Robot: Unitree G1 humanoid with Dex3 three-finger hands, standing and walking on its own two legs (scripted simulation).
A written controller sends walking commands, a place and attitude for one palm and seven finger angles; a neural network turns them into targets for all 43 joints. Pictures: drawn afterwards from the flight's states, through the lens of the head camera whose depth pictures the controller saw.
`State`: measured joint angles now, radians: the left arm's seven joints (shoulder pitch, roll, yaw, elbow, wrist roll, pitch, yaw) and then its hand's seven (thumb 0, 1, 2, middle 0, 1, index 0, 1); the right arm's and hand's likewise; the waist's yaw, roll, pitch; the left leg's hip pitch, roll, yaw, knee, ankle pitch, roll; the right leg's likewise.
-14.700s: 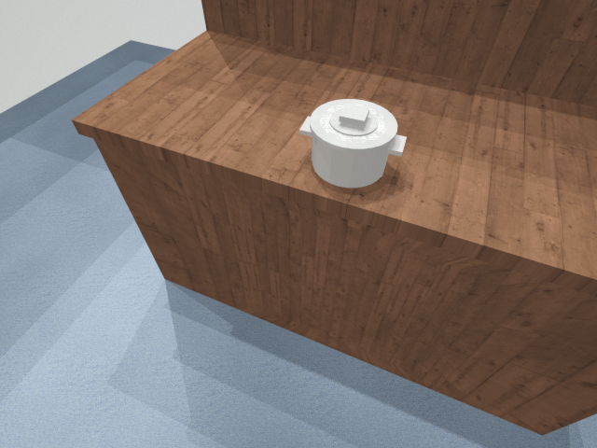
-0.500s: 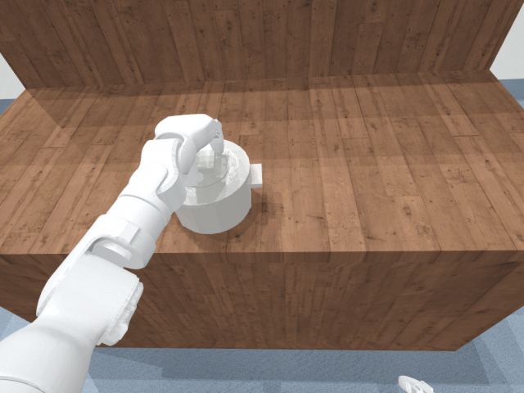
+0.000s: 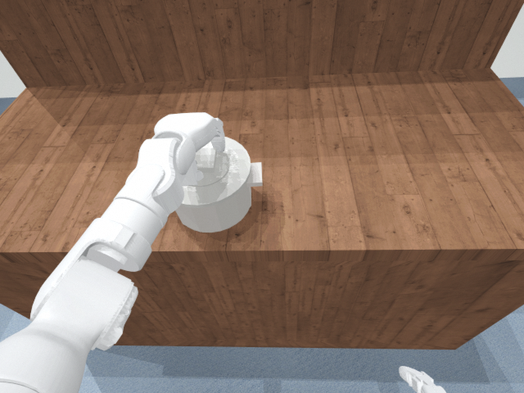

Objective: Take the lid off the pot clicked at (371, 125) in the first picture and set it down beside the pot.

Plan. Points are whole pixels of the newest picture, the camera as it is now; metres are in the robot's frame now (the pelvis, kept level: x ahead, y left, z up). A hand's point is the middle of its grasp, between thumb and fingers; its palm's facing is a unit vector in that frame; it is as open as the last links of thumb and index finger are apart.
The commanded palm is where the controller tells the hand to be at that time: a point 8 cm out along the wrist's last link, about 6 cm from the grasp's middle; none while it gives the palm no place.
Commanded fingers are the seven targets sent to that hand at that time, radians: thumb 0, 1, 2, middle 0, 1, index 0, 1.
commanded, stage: lift the lid straight up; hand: left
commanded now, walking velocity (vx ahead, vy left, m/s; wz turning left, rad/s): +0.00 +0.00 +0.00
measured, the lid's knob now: (201, 160) +0.48 +0.10 +0.10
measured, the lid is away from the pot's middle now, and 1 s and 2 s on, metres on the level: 0.01 0.00 0.02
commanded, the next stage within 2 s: move the lid sideways beside the pot in 1.76 s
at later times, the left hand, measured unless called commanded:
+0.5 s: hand (188, 150) +0.43 +0.10 +0.16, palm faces -0.26 -0.01 -0.96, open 8.9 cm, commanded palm +0.43 +0.10 +0.23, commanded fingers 0.00 0.45 1.22 -0.77 -0.95 -0.74 -0.90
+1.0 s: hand (181, 120) +0.46 +0.10 +0.20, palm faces -0.27 -0.02 -0.96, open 8.9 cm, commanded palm +0.44 +0.11 +0.27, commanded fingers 0.00 0.45 1.22 -0.77 -0.95 -0.74 -0.90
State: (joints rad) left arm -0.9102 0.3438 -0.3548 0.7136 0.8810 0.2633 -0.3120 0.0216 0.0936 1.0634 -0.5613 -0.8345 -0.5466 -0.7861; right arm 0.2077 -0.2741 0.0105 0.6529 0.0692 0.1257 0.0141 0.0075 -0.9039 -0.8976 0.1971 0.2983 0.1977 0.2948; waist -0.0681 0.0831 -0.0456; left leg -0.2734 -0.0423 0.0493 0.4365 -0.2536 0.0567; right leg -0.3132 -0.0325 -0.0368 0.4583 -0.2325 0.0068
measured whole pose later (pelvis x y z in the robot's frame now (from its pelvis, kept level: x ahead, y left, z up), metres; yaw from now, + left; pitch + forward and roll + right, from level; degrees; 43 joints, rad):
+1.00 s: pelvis -0.01 +0.00 +0.00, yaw +0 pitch +3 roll +1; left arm -1.13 0.40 -0.31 0.81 0.89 0.27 -0.45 0.01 0.06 1.06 -0.59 -0.84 -0.58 -0.79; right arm 0.25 -0.29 0.02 0.69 0.06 0.04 -0.02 0.01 -0.90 -0.90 0.20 0.30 0.20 0.29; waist -0.08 0.08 -0.02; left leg -0.24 -0.05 0.05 0.40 -0.22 0.05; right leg -0.29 -0.03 -0.04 0.44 -0.21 0.00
